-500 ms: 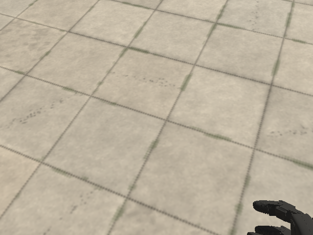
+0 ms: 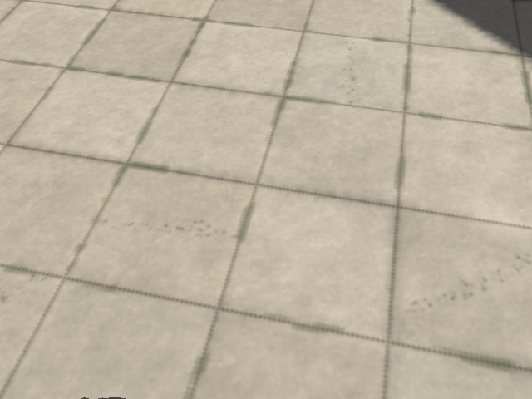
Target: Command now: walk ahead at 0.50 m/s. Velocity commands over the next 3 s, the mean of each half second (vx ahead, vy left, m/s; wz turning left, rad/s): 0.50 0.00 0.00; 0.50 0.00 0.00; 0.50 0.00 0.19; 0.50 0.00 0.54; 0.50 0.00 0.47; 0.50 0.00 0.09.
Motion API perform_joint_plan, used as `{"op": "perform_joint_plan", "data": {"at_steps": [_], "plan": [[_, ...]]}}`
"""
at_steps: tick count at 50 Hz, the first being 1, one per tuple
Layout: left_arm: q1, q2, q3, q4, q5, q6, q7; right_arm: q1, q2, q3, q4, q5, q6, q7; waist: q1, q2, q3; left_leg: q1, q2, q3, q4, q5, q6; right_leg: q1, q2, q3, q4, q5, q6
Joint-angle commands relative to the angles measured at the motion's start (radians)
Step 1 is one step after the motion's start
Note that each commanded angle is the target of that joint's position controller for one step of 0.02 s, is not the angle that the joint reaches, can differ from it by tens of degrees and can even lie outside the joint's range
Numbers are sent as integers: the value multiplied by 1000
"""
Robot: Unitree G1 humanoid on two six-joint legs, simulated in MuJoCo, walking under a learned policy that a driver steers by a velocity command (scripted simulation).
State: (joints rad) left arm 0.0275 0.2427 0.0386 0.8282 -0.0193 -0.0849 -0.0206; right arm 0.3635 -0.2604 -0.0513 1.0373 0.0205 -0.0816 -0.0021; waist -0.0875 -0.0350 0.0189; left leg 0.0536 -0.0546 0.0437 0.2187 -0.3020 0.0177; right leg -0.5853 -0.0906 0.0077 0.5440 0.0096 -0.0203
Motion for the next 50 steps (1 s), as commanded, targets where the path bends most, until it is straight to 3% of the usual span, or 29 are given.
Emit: {"op": "perform_joint_plan", "data": {"at_steps": [1,2,3,4,5,6,7,8,9,11,14,16,20,25,28,29,30,31,32,33,34,35,36,38,40,42,44,47,50], "plan": [[1,123,33,-66,-3,-21,-12,-10,-182,-37,-32,1,12,-8,86,108,13,-5,308,-125,73,509,143,102,34,-23,-43,-85,-44],[136,158,55,-25,-1,-21,-10,-26,-169,-32,-38,-2,19,-7,156,99,-67,-30,263,-86,235,653,120,282,67,-51,-60,-86,-70],[330,223,80,25,6,-20,-1,-21,-132,-15,-57,-16,21,-8,223,44,-211,-172,204,-39,499,562,87,571,-16,37,-28,-72,-120],[440,333,106,52,20,-12,0,99,-7,22,-72,-23,1,2,185,-210,-354,-583,29,11,901,125,10,958,-267,494,-98,-216,-282],[451,247,81,53,16,-12,-6,84,-52,16,-55,-7,-24,9,201,-213,-408,-723,7,-137,1052,-267,17,992,-313,741,-250,-331,-312],[357,191,60,38,13,-15,-6,-9,-142,-9,-79,24,-40,14,186,-143,-246,-814,69,-153,1116,-216,40,868,-280,599,-259,-354,-255],[266,159,49,14,15,-17,-5,-73,-144,-9,-94,28,-45,10,159,-77,-153,-803,127,-126,1085,-119,49,720,-240,456,-277,-279,-224],[205,129,40,6,21,-18,-8,-104,-133,-13,-95,15,-41,3,131,-31,-83,-764,163,-111,1017,-45,45,585,-198,351,-311,-188,-207],[175,106,33,4,28,-22,-11,-95,-121,-18,-91,4,-28,-1,99,-42,-56,-699,194,-117,956,8,42,498,-160,275,-344,-131,-188],[185,104,33,20,28,-29,-14,-70,-75,-14,-82,-3,-3,-3,73,-47,-45,-636,202,-105,903,53,29,428,-133,206,-388,-54,-194],[242,139,42,49,25,-32,1,-144,-72,-17,-113,-13,9,-7,77,-22,-7,-721,208,-100,773,161,3,442,-132,148,-422,39,-210],[273,142,42,64,22,-25,12,-214,-67,-18,-138,-17,6,-4,92,-19,8,-757,204,-96,652,263,-9,466,-122,113,-433,46,-200],[331,155,43,92,13,-18,25,-353,-45,-7,-177,-11,-4,10,133,-23,43,-708,163,-55,427,418,-12,476,-95,50,-452,-1,-173],[404,162,51,140,5,4,32,-466,-54,0,-227,-1,-16,35,156,-20,80,-744,143,-58,310,357,18,638,-159,52,-394,49,-168],[380,180,61,142,2,19,38,-419,-90,-13,-227,1,-25,46,109,-44,38,-636,107,-32,279,248,55,701,-181,51,-297,254,-144],[359,186,62,137,3,25,38,-340,-115,-28,-207,-1,-26,45,62,-58,-15,-509,72,-1,268,231,73,694,-163,32,-202,424,-130],[349,166,54,131,7,31,38,-177,-158,-53,-154,-2,-25,39,-12,-44,-110,-287,50,15,261,251,101,635,-109,-6,-17,495,-103],[361,136,37,108,23,31,39,9,-229,-75,-113,-15,-23,29,-68,52,-255,29,217,-180,295,259,166,420,-49,-45,286,242,-67],[484,-7,-3,102,24,6,25,81,-296,-89,-88,-14,-16,30,2,316,-377,363,443,-670,185,76,342,5,153,-26,645,-457,5],[419,87,15,108,-2,-21,21,64,-200,-60,-91,-3,-16,31,-35,236,-362,352,430,-760,93,-34,323,-116,126,116,778,-595,-10],[322,146,32,76,-29,-39,19,-27,-158,-47,-109,-3,-21,27,-22,201,-214,227,399,-604,77,6,273,-188,72,106,795,-521,-29],[267,150,33,64,-28,-45,25,-109,-130,-38,-130,-10,-24,26,9,117,-142,82,362,-481,55,101,243,-156,14,77,748,-423,-33],[238,146,41,61,-12,-41,32,-161,-99,-29,-137,-19,-26,29,38,86,-80,-51,327,-395,26,192,227,-112,-18,63,682,-364,-27],[276,106,43,67,-2,-16,34,-177,-70,-19,-128,-32,-30,32,89,113,-62,-175,289,-309,-30,252,217,-4,-52,68,611,-310,-22],[269,76,40,60,3,3,35,-153,-101,-26,-111,-24,-34,26,102,106,-32,-228,285,-256,-75,290,233,-5,-66,54,539,-283,-5],[197,80,41,32,11,9,38,-127,-131,-33,-100,-23,-33,12,92,87,-3,-228,285,-221,-103,315,238,-65,-71,47,436,-193,17],[131,75,40,12,13,8,34,-102,-137,-33,-91,-20,-27,2,76,83,11,-211,264,-176,-113,326,218,-87,-66,39,311,-72,26],[28,57,30,-12,8,2,23,-59,-142,-32,-77,-12,-22,-4,43,88,31,-202,230,-111,-118,323,186,-43,-30,3,129,67,24],[-62,57,23,-38,0,-2,9,3,-149,-34,-48,-4,-13,-4,10,88,54,-130,254,-106,-98,302,183,-41,-8,-10,38,82,19]]}}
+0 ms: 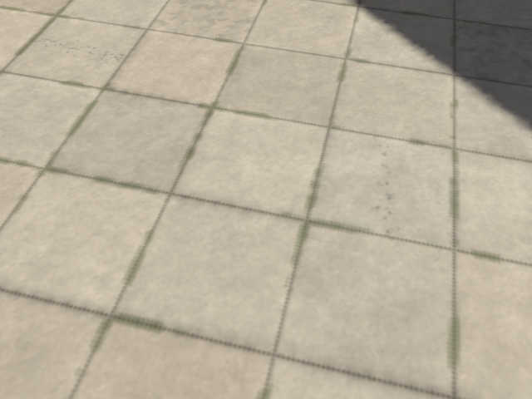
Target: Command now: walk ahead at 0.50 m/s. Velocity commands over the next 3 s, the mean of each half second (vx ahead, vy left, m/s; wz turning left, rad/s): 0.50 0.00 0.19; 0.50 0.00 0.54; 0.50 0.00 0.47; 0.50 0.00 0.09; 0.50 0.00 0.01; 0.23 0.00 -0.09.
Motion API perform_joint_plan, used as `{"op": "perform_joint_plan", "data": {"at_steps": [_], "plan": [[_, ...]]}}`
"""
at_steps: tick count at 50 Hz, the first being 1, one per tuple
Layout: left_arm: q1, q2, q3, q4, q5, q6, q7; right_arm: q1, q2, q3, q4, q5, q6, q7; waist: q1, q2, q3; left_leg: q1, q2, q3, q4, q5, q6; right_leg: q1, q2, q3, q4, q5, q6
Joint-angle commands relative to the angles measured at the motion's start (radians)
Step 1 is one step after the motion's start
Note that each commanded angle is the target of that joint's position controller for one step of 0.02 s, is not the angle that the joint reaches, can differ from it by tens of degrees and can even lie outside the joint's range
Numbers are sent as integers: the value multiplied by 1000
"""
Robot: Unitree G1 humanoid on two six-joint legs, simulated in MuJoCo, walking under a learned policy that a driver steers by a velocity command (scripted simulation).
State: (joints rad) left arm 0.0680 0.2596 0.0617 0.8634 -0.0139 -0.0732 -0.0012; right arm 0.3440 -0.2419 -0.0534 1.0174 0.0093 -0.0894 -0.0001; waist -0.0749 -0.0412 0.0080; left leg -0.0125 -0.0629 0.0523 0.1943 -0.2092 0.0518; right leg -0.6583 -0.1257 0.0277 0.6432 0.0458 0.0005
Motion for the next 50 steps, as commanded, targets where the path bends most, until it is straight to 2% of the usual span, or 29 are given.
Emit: {"op": "perform_joint_plan", "data": {"at_steps": [1,3,5,6,7,8,9,10,11,12,13,15,17,19,24,30,33,34,35,36,37,38,39,40,41,42,45,47,50], "plan": [[-125,44,-1,-84,-7,-15,-16,39,-168,-33,-19,8,0,-7,-7,95,73,-24,280,-118,-58,216,147,19,30,-27,-83,26,-9],[-147,58,1,-102,-8,-21,-28,50,-177,-38,-8,10,11,-10,2,102,77,48,316,-129,-15,257,135,9,36,-19,-116,-36,-33],[-103,86,10,-99,-9,-26,-35,33,-191,-45,-10,11,22,-14,41,120,49,87,333,-130,52,386,114,89,59,-34,-138,-108,-60],[-25,110,23,-79,-6,-28,-35,6,-197,-46,-16,12,27,-14,92,127,2,81,314,-108,143,544,98,211,90,-63,-157,-120,-79],[135,152,48,-26,-3,-27,-29,-3,-175,-38,-23,9,32,-14,162,109,-94,31,261,-69,324,635,73,427,115,-82,-163,-104,-107],[320,224,70,14,9,-25,-20,8,-138,-21,-47,-9,33,-15,217,4,-243,-168,198,-21,629,406,38,734,-47,101,-134,-86,-169],[376,296,83,36,11,-20,-24,133,5,20,-51,-7,10,-3,154,-266,-361,-575,3,-30,979,-258,-25,1062,-277,581,-258,-272,-333],[368,191,55,28,6,-22,-24,79,-99,-2,-35,20,-12,2,191,-167,-350,-686,37,-181,1111,-375,-9,1039,-275,665,-337,-401,-313],[280,148,40,11,8,-28,-19,-14,-158,-19,-64,47,-25,4,181,-117,-200,-749,86,-179,1135,-296,11,909,-247,507,-352,-367,-261],[201,122,30,-5,14,-32,-17,-62,-155,-21,-72,47,-26,-3,150,-44,-128,-713,142,-156,1094,-199,13,768,-211,378,-379,-284,-231],[150,90,22,-7,20,-37,-19,-85,-145,-27,-72,33,-17,-10,124,-22,-66,-674,172,-152,1030,-138,9,651,-175,283,-415,-217,-211],[122,61,15,4,32,-46,-22,-43,-102,-31,-59,28,14,-11,77,-49,-38,-574,202,-164,970,-74,7,538,-137,166,-475,-159,-187],[138,80,20,21,32,-52,-16,-46,-72,-31,-64,29,35,-11,63,-35,-7,-593,206,-167,932,-31,-1,503,-135,88,-512,-97,-194],[157,101,28,34,36,-53,-4,-93,-73,-35,-86,23,44,-11,66,-15,19,-662,203,-185,863,55,-12,518,-136,28,-530,-50,-193],[180,118,30,43,31,-44,19,-221,-58,-31,-138,10,36,13,95,-6,54,-671,182,-120,607,284,-23,548,-103,-133,-553,3,-155],[284,145,43,80,11,-7,29,-390,-37,-14,-239,12,37,49,148,10,105,-735,156,-24,451,205,10,758,-163,-214,-472,158,-144],[249,185,54,63,1,14,37,-349,-77,-32,-268,16,41,65,90,-43,42,-590,78,60,441,59,57,802,-174,-254,-308,592,-118],[234,198,58,55,-1,23,41,-270,-107,-49,-258,20,43,66,40,-63,-8,-480,39,84,446,13,80,793,-169,-264,-185,730,-106],[211,205,57,46,-4,29,43,-131,-155,-76,-228,23,43,61,-39,-56,-82,-282,1,87,386,52,114,732,-142,-280,2,737,-81],[204,200,52,29,2,23,45,35,-234,-113,-189,21,50,40,-114,13,-170,19,52,-52,331,70,165,519,-100,-281,281,493,-34],[287,38,6,-19,38,-6,23,55,-336,-130,-182,28,51,26,-4,281,-242,370,316,-582,287,-13,342,48,101,-223,649,-488,32],[212,78,4,-48,-3,-57,7,87,-289,-108,-207,10,39,27,-39,199,-373,459,406,-895,121,-108,405,-97,168,25,792,-655,19],[101,124,17,-79,-40,-84,-3,60,-225,-90,-205,0,28,26,-61,147,-250,393,374,-747,95,-36,343,-191,109,63,778,-566,-11],[87,122,15,-80,-35,-95,-1,-10,-183,-79,-217,7,18,26,-18,82,-162,247,330,-607,100,45,302,-166,60,59,687,-474,-27],[87,129,23,-67,-6,-94,8,-91,-147,-68,-238,9,15,27,29,36,-99,88,288,-508,87,141,274,-91,28,54,596,-428,-20],[107,142,34,-63,8,-80,10,-136,-122,-58,-256,1,13,23,67,46,-80,-19,262,-450,65,215,264,-9,6,60,541,-395,-11],[108,113,34,-79,23,-44,13,-133,-157,-63,-268,4,11,6,100,54,-43,-170,229,-375,21,310,262,61,3,34,396,-343,36],[31,93,26,-109,29,-35,16,-100,-189,-71,-265,6,12,-8,80,66,-15,-218,199,-328,12,323,244,53,23,16,253,-227,61],[-81,65,12,-142,23,-38,7,-58,-190,-72,-260,12,22,-17,32,104,2,-261,139,-278,30,231,188,121,77,4,9,-15,63]]}}
Over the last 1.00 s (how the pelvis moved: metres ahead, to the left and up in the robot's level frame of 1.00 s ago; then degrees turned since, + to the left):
0.56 0.01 0.01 0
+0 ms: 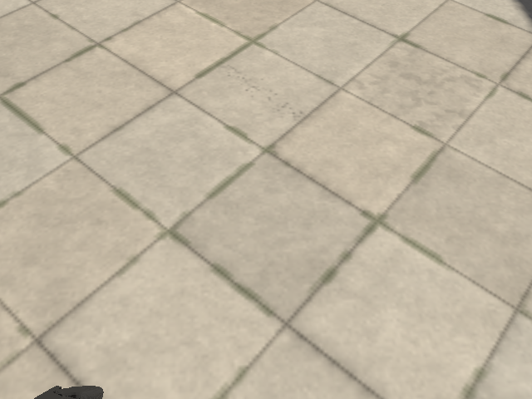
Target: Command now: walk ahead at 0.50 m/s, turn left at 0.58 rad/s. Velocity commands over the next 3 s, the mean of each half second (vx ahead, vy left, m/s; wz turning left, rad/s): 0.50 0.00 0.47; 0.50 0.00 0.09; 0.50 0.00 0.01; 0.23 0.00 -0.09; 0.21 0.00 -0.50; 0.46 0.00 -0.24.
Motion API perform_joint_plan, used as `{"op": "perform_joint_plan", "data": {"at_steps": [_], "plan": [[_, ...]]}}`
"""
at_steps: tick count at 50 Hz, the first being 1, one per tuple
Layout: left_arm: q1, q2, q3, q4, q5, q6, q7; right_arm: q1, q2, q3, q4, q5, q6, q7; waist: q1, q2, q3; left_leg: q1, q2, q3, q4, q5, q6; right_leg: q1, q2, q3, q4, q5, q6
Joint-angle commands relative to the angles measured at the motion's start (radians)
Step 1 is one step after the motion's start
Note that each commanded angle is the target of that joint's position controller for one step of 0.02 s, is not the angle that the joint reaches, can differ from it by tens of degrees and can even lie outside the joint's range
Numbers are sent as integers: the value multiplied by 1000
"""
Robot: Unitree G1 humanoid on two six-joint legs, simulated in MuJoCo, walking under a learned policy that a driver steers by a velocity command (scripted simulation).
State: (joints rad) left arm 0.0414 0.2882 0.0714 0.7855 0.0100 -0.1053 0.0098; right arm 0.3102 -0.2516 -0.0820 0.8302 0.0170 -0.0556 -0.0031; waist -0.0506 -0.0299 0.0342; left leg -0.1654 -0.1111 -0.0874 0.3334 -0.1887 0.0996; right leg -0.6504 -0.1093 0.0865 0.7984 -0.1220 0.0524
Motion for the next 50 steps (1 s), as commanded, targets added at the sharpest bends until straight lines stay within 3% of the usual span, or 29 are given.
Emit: {"op": "perform_joint_plan", "data": {"at_steps": [1,6,8,9,10,11,12,13,14,15,16,18,20,22,25,30,31,33,34,35,36,37,38,39,40,41,44,47,50], "plan": [[-85,36,0,-75,-6,-8,-8,-7,-179,-43,-69,5,-9,-14,-8,103,-23,-112,186,-145,-104,177,128,137,78,-59,-199,200,9],[-128,92,13,-110,-21,-27,-28,45,-168,-40,-56,10,4,-20,-14,133,-33,21,245,-280,15,101,102,170,100,-14,-320,139,-23],[-50,114,23,-95,-21,-39,-30,27,-167,-40,-68,5,10,-24,36,164,-51,43,246,-317,92,151,82,265,107,-28,-354,71,-56],[50,141,37,-70,-12,-45,-26,14,-141,-30,-81,2,10,-22,86,157,-109,16,199,-294,195,207,54,419,94,-30,-373,76,-87],[204,193,52,-53,6,-47,-19,4,-89,-9,-104,-11,6,-17,154,78,-242,-100,138,-220,453,123,17,674,-54,102,-342,39,-150],[313,271,71,-24,21,-33,-18,137,-28,8,-131,16,-6,-17,107,-235,-372,-458,-8,-82,788,-322,-56,1012,-288,551,-423,-151,-309],[307,199,56,-26,-8,-27,-23,162,-119,-1,-117,29,-9,-17,109,-253,-353,-608,69,-100,951,-405,-67,1018,-335,729,-480,-373,-327],[261,120,35,-41,-14,-20,-21,75,-179,-16,-117,25,-5,-16,136,-138,-218,-645,108,-100,995,-312,-74,900,-281,578,-502,-397,-283],[217,99,25,-43,-5,-12,-22,7,-175,-17,-127,12,-1,-17,128,-56,-132,-615,141,-63,979,-237,-77,765,-230,430,-512,-289,-250],[184,85,19,-34,4,-7,-24,-34,-157,-17,-140,0,-4,-16,108,-36,-72,-586,163,-58,926,-188,-75,651,-190,341,-536,-177,-244],[171,66,11,-28,10,-9,-26,-37,-139,-18,-143,0,-3,-12,84,-50,-48,-540,186,-58,882,-162,-69,580,-155,266,-559,-92,-237],[175,65,11,-11,1,-16,-30,-19,-97,-9,-143,9,4,-5,61,-75,-45,-493,198,-35,799,-154,-68,528,-132,185,-599,-10,-251],[188,96,20,7,-10,-22,-30,-59,-76,0,-163,-1,6,-3,59,-60,-34,-509,211,-14,692,-115,-78,522,-141,136,-634,64,-276],[196,125,27,18,-16,-18,-26,-114,-64,12,-180,-10,1,3,68,-42,-34,-504,226,12,566,-16,-87,529,-137,82,-654,114,-279],[222,148,31,32,-25,-4,-21,-208,-52,24,-197,-5,-11,17,98,-43,-18,-434,208,59,379,130,-91,512,-100,-11,-661,140,-250],[308,176,34,79,-42,20,-21,-323,-81,22,-238,7,-17,33,125,-63,11,-391,172,88,234,118,-68,605,-149,-15,-617,151,-226],[308,184,35,85,-44,26,-20,-319,-92,18,-240,6,-19,36,112,-70,9,-365,164,94,211,92,-54,624,-161,-14,-594,184,-217],[288,187,32,89,-49,35,-15,-186,-135,-7,-202,-4,-19,32,22,-61,-66,-138,118,135,141,98,-14,610,-128,-70,-428,419,-179],[293,156,19,87,-40,35,-12,-33,-186,-34,-156,-8,-17,24,-45,-36,-162,89,131,113,148,107,17,527,-77,-118,-234,439,-145],[304,84,-9,51,-10,27,-11,129,-274,-55,-132,-25,-10,9,-89,128,-306,396,365,-191,154,88,107,262,3,-172,121,131,-88],[371,26,-29,41,-14,6,-13,144,-308,-55,-124,-18,-8,15,-39,330,-388,541,512,-597,12,-68,227,-16,134,-82,370,-464,-63],[307,127,-3,40,-39,-6,-20,112,-222,-30,-128,-8,-12,20,-59,219,-295,477,481,-559,-20,-159,198,-130,75,-5,471,-452,-72],[242,146,3,19,-50,-13,-24,50,-188,-17,-135,-5,-17,22,-41,186,-181,357,444,-418,-35,-111,164,-162,32,-25,461,-356,-87],[214,134,2,20,-39,-12,-20,-13,-165,-9,-141,-11,-18,25,-11,121,-126,238,399,-323,-59,-35,146,-125,-3,-39,416,-271,-85],[211,128,6,22,-26,-5,-18,-57,-139,-2,-146,-18,-21,29,19,119,-83,140,368,-257,-93,44,138,-79,-27,-35,362,-214,-78],[230,114,6,27,-25,6,-20,-82,-124,1,-146,-24,-26,30,49,134,-76,74,350,-216,-124,87,136,-21,-43,-28,337,-176,-72],[216,75,-1,21,-18,33,-17,-78,-141,-6,-123,-18,-45,26,74,112,-52,6,336,-127,-184,189,154,-8,-45,-35,254,-93,-45],[118,60,-8,-10,-9,34,-18,-37,-159,-11,-92,-16,-45,12,52,83,-20,18,320,-58,-203,231,142,-48,-40,-37,79,63,-28],[15,39,-19,-35,-15,24,-30,6,-177,-14,-64,-10,-39,3,15,84,6,22,296,4,-211,212,112,-5,-6,-64,-107,204,-33]]}}
Over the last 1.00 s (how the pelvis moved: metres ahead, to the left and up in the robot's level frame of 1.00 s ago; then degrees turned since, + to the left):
0.55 0.05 0.00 25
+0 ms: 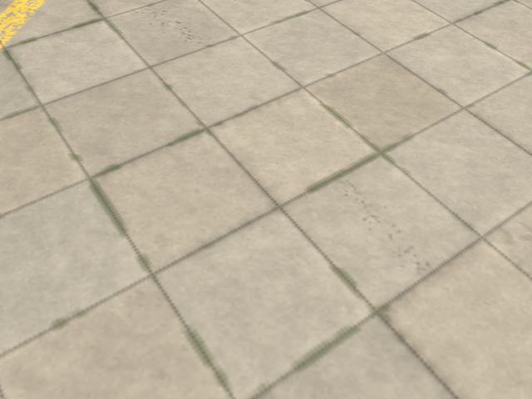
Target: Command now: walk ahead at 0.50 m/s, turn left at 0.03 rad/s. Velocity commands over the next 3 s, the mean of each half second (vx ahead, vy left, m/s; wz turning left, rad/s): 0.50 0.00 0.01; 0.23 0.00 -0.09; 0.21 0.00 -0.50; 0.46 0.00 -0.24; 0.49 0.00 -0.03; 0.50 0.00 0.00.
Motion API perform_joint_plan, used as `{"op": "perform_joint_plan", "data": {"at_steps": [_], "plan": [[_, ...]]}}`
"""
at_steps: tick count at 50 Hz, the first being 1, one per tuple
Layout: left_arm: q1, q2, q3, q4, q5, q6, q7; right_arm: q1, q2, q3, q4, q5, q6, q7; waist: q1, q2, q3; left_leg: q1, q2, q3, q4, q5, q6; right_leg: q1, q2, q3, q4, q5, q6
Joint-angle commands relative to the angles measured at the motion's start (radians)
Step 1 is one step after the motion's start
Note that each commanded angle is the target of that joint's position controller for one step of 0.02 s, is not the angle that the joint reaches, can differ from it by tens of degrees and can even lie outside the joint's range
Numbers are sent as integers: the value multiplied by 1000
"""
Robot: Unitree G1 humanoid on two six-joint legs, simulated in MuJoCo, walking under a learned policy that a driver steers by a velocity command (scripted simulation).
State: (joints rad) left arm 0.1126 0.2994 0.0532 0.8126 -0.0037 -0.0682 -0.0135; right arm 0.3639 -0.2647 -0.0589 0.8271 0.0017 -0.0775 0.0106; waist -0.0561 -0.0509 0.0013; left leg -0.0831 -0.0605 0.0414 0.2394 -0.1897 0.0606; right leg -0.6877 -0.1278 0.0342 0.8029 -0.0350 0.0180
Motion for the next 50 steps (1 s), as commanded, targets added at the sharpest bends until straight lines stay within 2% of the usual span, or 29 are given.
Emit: {"op": "perform_joint_plan", "data": {"at_steps": [1,4,7,9,10,11,12,13,14,15,16,17,19,22,28,32,33,35,36,37,38,39,40,41,42,43,45,46,50], "plan": [[-90,26,-4,-72,-4,-15,-11,-27,-171,-38,-49,8,-15,-12,7,102,46,-50,247,-118,-117,197,147,46,23,-22,-153,139,0],[-165,35,-7,-104,-11,-21,-26,28,-181,-41,-11,15,-4,-14,-17,103,68,38,284,-123,-84,195,140,34,42,-21,-234,121,-19],[-171,58,-2,-122,-11,-27,-41,37,-191,-47,13,19,12,-20,2,120,62,135,324,-136,-17,286,117,52,57,-22,-286,19,-59],[-68,93,15,-98,-7,-31,-39,11,-205,-50,15,19,23,-24,67,141,-2,154,304,-112,109,545,89,219,106,-71,-314,-36,-93],[80,135,39,-52,-4,-30,-31,6,-188,-42,13,15,29,-27,134,126,-97,109,252,-71,282,641,62,429,128,-90,-318,-13,-123],[257,207,60,-17,5,-27,-21,20,-146,-21,-10,-4,29,-31,192,31,-246,-85,195,-27,580,407,26,737,-33,87,-273,46,-183],[311,283,76,5,5,-21,-23,154,-17,15,-22,-3,5,-19,123,-245,-369,-505,1,-37,940,-264,-47,1080,-257,582,-383,-165,-357],[314,184,50,0,-12,-19,-23,94,-115,-4,-7,15,-18,-13,171,-167,-372,-627,29,-173,1064,-393,-40,1086,-253,694,-481,-316,-348],[242,147,38,-12,-10,-20,-18,-5,-166,-19,-36,40,-31,-7,167,-113,-214,-701,81,-157,1083,-319,-27,964,-221,544,-499,-306,-300],[176,127,32,-25,-2,-20,-15,-66,-158,-15,-51,38,-36,-12,140,-30,-134,-677,134,-127,1038,-227,-22,822,-184,429,-516,-223,-274],[128,101,25,-30,7,-21,-17,-99,-150,-19,-56,21,-33,-17,112,-2,-69,-639,164,-116,973,-170,-26,692,-151,349,-544,-123,-264],[103,76,16,-34,18,-26,-18,-81,-141,-23,-51,14,-23,-18,77,-21,-55,-572,189,-125,935,-131,-26,613,-124,293,-571,-59,-254],[99,78,18,-25,13,-35,-20,-49,-100,-17,-41,12,0,-19,47,-29,-47,-516,201,-118,875,-107,-38,541,-109,233,-623,-8,-266],[124,115,29,-3,6,-40,-8,-126,-84,-12,-67,1,13,-23,51,-7,0,-574,213,-106,740,5,-67,514,-105,158,-675,46,-275],[209,142,35,38,-9,-25,9,-321,-55,3,-109,8,-3,-2,118,-2,44,-531,166,-55,396,284,-74,550,-55,31,-688,40,-220],[268,151,39,75,-16,-4,11,-413,-69,4,-146,17,-13,19,142,-9,69,-553,145,-57,299,234,-50,678,-110,47,-635,54,-212],[257,151,40,79,-13,4,15,-413,-76,2,-150,11,-17,24,129,-13,75,-539,133,-59,268,206,-36,704,-113,44,-589,160,-196],[226,158,41,78,-8,18,24,-312,-109,-13,-121,-8,-27,28,67,-42,-2,-382,82,-31,214,217,-5,738,-85,24,-439,438,-147],[215,148,35,72,-7,21,26,-186,-143,-30,-76,-19,-34,26,8,-28,-84,-201,59,-7,168,343,19,712,-30,-5,-298,524,-109],[232,110,19,52,12,15,28,-71,-209,-45,-49,-36,-37,18,-20,44,-214,72,185,-106,245,769,66,567,35,-41,-93,312,-56],[366,-3,-19,59,28,2,18,-29,-241,-39,-39,-59,-24,9,25,294,-372,442,472,-422,321,1221,263,232,174,-47,289,-424,27],[412,32,-14,100,7,-4,13,-4,-145,-11,-31,-35,-12,12,6,265,-509,458,511,-485,324,1322,326,217,176,123,413,-701,46],[345,103,5,86,-28,2,11,-74,-135,-10,-36,-16,-2,15,5,218,-415,352,467,-384,288,1185,296,172,129,135,437,-685,47],[259,109,8,67,-33,15,21,-170,-115,-4,-53,-13,2,10,23,155,-301,227,412,-311,252,1039,241,146,88,100,397,-644,51],[215,101,12,63,-23,37,34,-239,-87,7,-56,-14,5,4,43,120,-204,93,380,-258,211,940,211,152,66,86,335,-609,61],[223,101,18,63,-18,66,44,-285,-84,9,-56,-19,11,-1,77,141,-162,-30,355,-205,173,857,190,226,51,75,282,-576,71],[255,89,24,55,-13,109,59,-316,-151,-15,-54,-33,33,-11,101,188,-137,-153,352,-155,118,779,211,302,91,14,283,-512,93],[265,88,29,47,-10,121,65,-322,-163,-19,-54,-33,43,-20,105,188,-144,-171,366,-143,102,754,227,307,99,4,314,-490,97],[229,79,44,5,-5,152,78,-375,-134,-9,-51,-37,75,-57,112,174,-120,-213,383,-76,60,512,230,264,84,5,368,-396,84]]}}
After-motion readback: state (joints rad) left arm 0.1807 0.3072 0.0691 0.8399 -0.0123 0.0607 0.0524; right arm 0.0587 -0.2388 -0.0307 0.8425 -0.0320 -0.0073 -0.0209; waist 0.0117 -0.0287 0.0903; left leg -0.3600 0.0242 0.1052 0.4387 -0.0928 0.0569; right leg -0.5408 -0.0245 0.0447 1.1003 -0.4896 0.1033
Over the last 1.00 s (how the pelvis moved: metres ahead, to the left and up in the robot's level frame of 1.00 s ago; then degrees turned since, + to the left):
0.52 0.09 0.00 15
